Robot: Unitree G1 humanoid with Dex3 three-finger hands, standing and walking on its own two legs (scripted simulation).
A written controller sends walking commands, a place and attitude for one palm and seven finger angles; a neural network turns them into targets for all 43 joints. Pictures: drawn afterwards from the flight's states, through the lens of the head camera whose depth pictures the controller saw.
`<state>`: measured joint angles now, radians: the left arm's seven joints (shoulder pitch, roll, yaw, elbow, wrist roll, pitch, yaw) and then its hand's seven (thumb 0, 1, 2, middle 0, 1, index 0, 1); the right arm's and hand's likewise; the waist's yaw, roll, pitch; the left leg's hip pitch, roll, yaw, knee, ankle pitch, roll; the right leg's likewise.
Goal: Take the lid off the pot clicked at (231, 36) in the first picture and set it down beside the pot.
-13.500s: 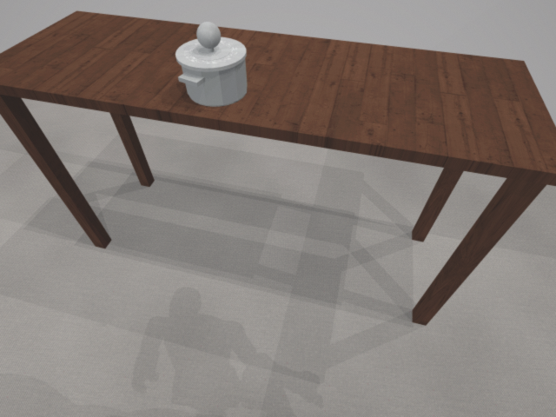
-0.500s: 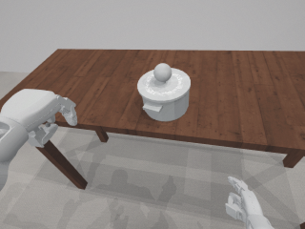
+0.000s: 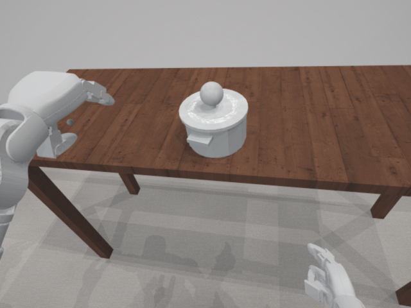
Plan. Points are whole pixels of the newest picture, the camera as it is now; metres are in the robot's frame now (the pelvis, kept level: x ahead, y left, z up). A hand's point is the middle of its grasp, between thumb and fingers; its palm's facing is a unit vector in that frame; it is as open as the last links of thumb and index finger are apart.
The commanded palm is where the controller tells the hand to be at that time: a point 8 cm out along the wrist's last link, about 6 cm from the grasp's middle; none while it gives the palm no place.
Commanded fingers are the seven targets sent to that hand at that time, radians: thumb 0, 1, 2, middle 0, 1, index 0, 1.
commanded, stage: reach forward and open the fingers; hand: left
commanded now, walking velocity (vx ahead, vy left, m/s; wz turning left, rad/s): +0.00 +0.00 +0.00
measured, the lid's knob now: (211, 93) +0.51 +0.05 +0.17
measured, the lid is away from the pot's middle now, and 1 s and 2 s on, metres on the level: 0.00 0.00 0.00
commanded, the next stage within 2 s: move the open hand above the knob in 0.14 s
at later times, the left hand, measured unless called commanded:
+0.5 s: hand (98, 107) +0.35 +0.21 +0.26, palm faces -0.02 +0.07 -1.00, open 10.3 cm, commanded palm +0.32 +0.20 +0.32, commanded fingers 0.00 -0.45 1.74 -0.86 -0.08 -0.86 -0.08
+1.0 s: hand (144, 85) +0.40 +0.14 +0.26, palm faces +0.01 +0.02 -1.00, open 10.3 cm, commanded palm +0.36 +0.14 +0.32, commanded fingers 0.00 -0.45 1.74 -0.86 -0.08 -0.86 -0.08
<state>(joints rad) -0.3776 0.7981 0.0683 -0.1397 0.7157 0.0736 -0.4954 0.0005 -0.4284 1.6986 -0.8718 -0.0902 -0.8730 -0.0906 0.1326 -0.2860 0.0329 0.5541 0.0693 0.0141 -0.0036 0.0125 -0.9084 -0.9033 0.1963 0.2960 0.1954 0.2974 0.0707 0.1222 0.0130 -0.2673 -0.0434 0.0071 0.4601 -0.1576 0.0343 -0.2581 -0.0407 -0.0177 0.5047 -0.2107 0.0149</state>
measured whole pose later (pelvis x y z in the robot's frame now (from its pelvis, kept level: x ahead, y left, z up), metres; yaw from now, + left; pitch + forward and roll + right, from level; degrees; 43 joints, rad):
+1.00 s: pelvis +0.03 -0.01 +0.00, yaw +0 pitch +0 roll +1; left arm -0.69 0.63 -0.16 -0.01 0.78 0.24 -0.52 0.00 -0.44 1.74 -0.87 -0.08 -0.88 -0.08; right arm 0.11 -0.29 0.04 0.55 0.08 0.09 0.04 0.01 -0.91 -0.90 0.20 0.30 0.19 0.30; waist 0.04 0.13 -0.01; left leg -0.26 -0.04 0.01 0.45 -0.19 0.02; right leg -0.27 -0.04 -0.01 0.53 -0.26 0.00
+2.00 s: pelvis +0.05 -0.02 +0.00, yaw -1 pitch +3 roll +2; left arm -1.09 0.39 -0.32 0.48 0.84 0.31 -0.41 0.00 -0.44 1.74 -0.87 -0.08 -0.88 -0.08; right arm 0.15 -0.28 0.03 0.62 0.07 0.12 0.04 0.01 -0.91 -0.90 0.19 0.30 0.19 0.30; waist -0.03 0.10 -0.04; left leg -0.26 -0.04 0.03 0.42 -0.20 0.02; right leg -0.29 -0.03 0.01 0.52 -0.28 0.00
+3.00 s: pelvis +0.05 -0.01 +0.00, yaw -1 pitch +2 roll +1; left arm -1.01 0.42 -0.34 0.40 0.82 0.31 -0.44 0.00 -0.44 1.74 -0.87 -0.08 -0.88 -0.08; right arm 0.13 -0.28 0.03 0.61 0.08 0.14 0.05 0.01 -0.91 -0.90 0.19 0.30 0.19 0.30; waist -0.02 0.10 -0.04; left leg -0.25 -0.04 0.02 0.43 -0.21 0.02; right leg -0.27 -0.04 0.00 0.51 -0.27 0.00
